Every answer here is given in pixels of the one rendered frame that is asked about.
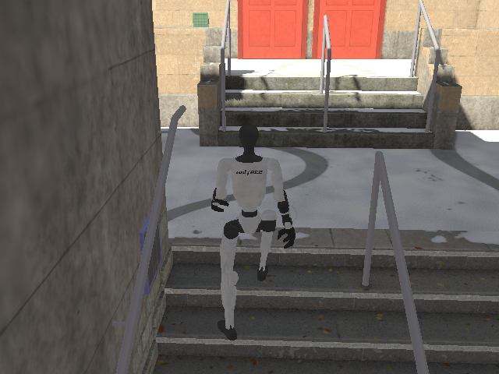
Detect stairs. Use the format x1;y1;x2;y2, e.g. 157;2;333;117
218;76;435;149
153;251;499;374

